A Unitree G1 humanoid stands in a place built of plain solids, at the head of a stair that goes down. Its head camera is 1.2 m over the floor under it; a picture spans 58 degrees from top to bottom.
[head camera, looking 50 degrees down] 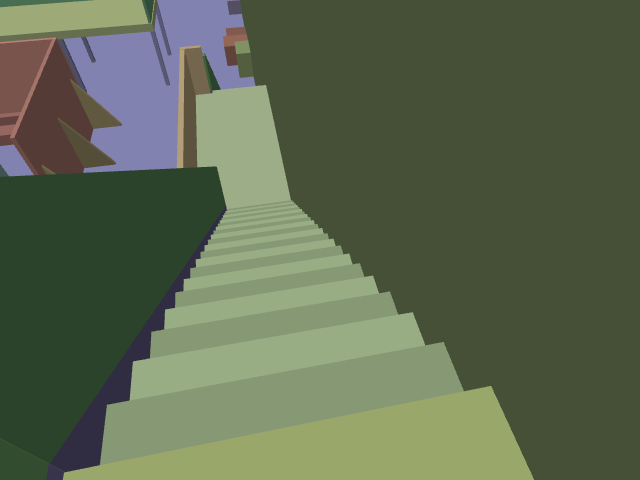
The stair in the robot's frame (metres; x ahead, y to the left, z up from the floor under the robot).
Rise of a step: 0.20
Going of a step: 0.24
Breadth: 1.15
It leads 11 degrees to the left of straight ahead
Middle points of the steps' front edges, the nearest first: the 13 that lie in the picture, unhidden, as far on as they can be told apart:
0.36 0.08 0.00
0.60 0.12 -0.20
0.83 0.17 -0.40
1.07 0.22 -0.59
1.30 0.26 -0.79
1.54 0.31 -0.99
1.78 0.35 -1.19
2.01 0.40 -1.39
2.25 0.45 -1.59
2.48 0.49 -1.79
2.72 0.54 -1.98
2.95 0.59 -2.18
3.19 0.63 -2.38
